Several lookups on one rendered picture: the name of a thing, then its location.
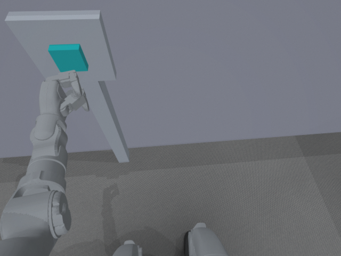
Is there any left robot thigh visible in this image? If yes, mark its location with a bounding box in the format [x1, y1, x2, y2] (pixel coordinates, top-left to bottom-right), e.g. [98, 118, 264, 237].
[113, 244, 143, 256]

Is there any robot left hand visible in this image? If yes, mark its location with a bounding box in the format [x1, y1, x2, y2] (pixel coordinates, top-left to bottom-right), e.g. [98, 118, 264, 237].
[39, 70, 90, 121]

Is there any robot left upper arm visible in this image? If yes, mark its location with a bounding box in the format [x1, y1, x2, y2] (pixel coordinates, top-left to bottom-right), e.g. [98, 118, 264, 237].
[0, 190, 71, 256]

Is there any button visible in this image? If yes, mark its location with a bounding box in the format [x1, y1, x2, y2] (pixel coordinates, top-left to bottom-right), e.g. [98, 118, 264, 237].
[48, 44, 88, 72]

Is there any robot left forearm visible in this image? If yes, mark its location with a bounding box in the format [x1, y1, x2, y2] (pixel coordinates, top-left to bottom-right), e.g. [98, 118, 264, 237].
[0, 114, 68, 240]

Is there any left robot shin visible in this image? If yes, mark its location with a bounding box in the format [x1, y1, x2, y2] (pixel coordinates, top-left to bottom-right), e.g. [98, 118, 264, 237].
[124, 240, 135, 245]

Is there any panel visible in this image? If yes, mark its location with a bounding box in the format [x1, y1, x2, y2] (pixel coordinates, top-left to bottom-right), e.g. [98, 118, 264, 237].
[5, 10, 129, 163]

